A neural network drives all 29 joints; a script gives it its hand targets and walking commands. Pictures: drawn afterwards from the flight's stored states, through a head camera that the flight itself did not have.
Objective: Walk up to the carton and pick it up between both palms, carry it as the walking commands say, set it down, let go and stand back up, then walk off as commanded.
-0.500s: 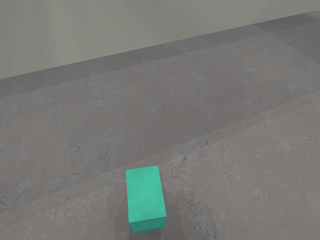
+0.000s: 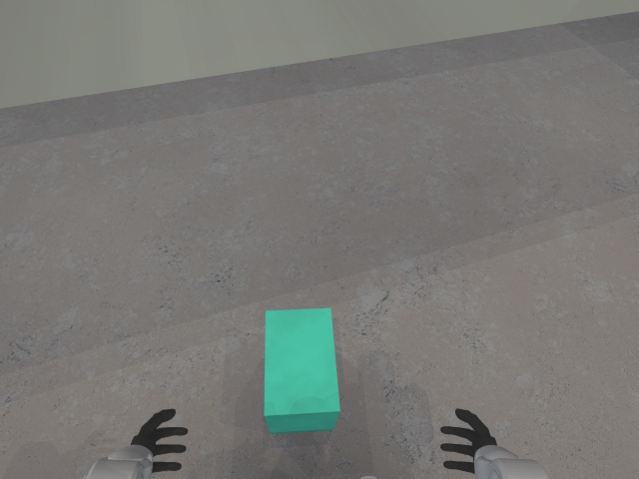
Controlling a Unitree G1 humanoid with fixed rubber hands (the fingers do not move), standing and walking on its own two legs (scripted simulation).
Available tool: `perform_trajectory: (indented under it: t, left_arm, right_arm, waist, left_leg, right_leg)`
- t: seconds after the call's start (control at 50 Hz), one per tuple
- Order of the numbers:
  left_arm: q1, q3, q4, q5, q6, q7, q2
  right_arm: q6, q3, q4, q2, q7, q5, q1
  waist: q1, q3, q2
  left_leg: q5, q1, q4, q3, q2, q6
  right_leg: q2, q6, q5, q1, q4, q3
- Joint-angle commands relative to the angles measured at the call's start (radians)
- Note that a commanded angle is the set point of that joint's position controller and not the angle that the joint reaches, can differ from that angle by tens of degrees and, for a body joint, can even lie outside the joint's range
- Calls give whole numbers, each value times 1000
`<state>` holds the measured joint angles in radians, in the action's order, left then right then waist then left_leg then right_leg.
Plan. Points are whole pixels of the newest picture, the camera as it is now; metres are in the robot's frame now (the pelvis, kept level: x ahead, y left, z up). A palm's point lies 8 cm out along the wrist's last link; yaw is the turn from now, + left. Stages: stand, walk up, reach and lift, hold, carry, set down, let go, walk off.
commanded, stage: reach and lift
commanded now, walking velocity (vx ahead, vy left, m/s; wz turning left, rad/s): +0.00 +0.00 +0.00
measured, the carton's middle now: (300, 372) +0.44 +0.00 -0.63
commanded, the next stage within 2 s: none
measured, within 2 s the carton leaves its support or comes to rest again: neither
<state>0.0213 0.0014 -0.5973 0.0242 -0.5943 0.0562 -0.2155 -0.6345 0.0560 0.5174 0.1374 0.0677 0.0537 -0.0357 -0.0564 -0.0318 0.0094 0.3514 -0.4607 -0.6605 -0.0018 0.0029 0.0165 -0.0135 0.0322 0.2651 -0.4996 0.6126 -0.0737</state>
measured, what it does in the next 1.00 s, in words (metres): lowers itself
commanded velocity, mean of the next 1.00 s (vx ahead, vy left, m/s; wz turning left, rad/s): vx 0.00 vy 0.00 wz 0.00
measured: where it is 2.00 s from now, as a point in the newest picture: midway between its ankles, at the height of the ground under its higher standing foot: outside the picture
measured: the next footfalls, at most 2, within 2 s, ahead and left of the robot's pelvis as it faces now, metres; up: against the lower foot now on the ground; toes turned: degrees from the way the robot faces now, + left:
none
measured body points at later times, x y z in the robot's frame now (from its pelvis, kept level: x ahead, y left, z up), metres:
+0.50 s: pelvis -0.06 +0.01 -0.06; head +0.09 +0.01 +0.37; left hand +0.24 +0.21 -0.17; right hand +0.19 -0.20 -0.17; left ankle -0.02 +0.11 -0.72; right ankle +0.02 -0.10 -0.72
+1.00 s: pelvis -0.07 +0.00 -0.09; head +0.18 +0.01 +0.29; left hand +0.39 +0.20 -0.20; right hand +0.35 -0.19 -0.20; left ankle -0.02 +0.11 -0.72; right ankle +0.02 -0.10 -0.72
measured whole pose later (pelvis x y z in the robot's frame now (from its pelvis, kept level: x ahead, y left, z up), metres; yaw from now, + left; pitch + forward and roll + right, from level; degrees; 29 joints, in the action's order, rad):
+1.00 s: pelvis -0.07 +0.00 -0.09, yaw +1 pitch +34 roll +0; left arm 0.88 0.21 -0.90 0.00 -0.20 0.02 -0.26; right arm -0.21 0.25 0.73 0.08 0.15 0.02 0.75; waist -0.05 -0.02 0.01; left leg 0.38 -1.31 -1.10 0.01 -0.04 0.01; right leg 0.00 0.02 0.29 -1.34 1.05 -0.03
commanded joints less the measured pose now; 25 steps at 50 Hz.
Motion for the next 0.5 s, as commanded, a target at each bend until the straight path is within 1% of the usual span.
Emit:
perform_trajectory:
  t: [0.0,0.04,0.06,0.1,0.16,0.2,0.24,0.28,0.32,0.34,0.4,0.48]
  left_arm:
    - [-45,61,85,36,39,21,-62]
    - [4,90,139,50,106,27,-74]
    - [15,96,156,55,138,30,-72]
    - [33,94,168,55,189,34,-59]
    - [25,89,175,43,221,36,-42]
    - [56,84,184,29,215,32,-36]
    - [88,88,184,26,198,25,-35]
    - [119,105,162,34,182,20,-43]
    - [172,116,143,37,175,17,-47]
    - [201,119,135,37,174,13,-48]
    - [345,120,115,29,176,6,-52]
    - [512,126,58,12,178,-2,-67]
  right_arm:
    - [38,44,-61,15,-18,-52,-83]
    - [104,57,-87,-6,-27,-70,-55]
    - [139,64,-102,-9,-29,-76,-53]
    - [197,74,-133,-7,-27,-74,-48]
    - [238,78,-175,2,-25,-66,-49]
    - [231,70,-187,2,-21,-54,-19]
    - [213,66,-195,-2,-17,-44,18]
    - [194,69,-190,-8,-11,-36,51]
    - [183,74,-184,-18,-7,-36,96]
    - [181,76,-178,-19,-6,-35,117]
    - [184,89,-166,-15,1,-39,236]
    - [188,106,-130,-6,14,-32,396]
  waist:
    - [6,-129,38]
    - [12,-223,75]
    - [10,-279,78]
    - [2,-369,69]
    - [0,-452,42]
    - [4,-453,36]
    - [11,-424,36]
    - [15,-378,34]
    - [18,-321,34]
    - [20,-300,39]
    - [11,-286,49]
    - [3,-320,40]
  left_leg:
    - [-320,-83,67,69,-2,42]
    - [-368,-101,-2,69,-11,32]
    - [-398,-112,-40,71,-17,26]
    - [-436,-143,-106,69,-21,18]
    - [-438,-181,-161,59,-28,4]
    - [-382,-210,-175,53,-27,-3]
    - [-278,-242,-174,47,-26,-5]
    - [-150,-279,-165,37,-29,-2]
    - [-62,-306,-156,41,-26,0]
    - [-32,-306,-155,43,-25,0]
    - [54,-322,-167,48,-24,1]
    - [105,-351,-187,46,-26,3]
  right_leg:
    - [22,-28,-393,173,-16,119]
    - [20,-22,-416,102,57,110]
    - [14,-20,-443,78,97,105]
    - [0,-20,-469,40,174,94]
    - [-22,-27,-423,-20,242,63]
    - [-29,-29,-346,-51,254,53]
    - [-29,-30,-247,-76,256,47]
    - [-24,-34,-149,-79,245,47]
    - [-20,-37,-71,-105,241,47]
    - [-18,-38,-39,-122,241,47]
    - [-15,-36,46,-167,253,43]
    - [-15,-39,87,-187,272,37]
